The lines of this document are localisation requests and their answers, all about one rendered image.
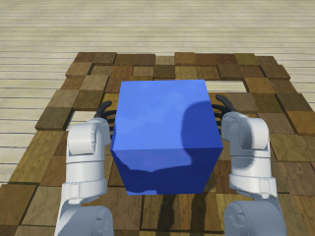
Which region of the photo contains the right robot forearm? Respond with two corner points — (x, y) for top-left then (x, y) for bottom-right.
(220, 111), (287, 236)

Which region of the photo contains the left robot upper arm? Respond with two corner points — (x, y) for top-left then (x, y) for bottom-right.
(55, 206), (114, 236)

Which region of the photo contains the left robot forearm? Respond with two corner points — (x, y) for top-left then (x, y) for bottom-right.
(54, 117), (111, 236)

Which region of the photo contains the carton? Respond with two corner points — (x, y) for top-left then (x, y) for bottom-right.
(110, 80), (223, 196)

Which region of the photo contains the right robot upper arm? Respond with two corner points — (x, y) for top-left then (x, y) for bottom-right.
(223, 201), (286, 236)

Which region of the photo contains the robot right hand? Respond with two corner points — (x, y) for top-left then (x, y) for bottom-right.
(212, 94), (236, 135)

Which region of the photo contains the robot left hand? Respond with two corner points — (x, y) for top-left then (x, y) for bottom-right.
(94, 100), (117, 139)

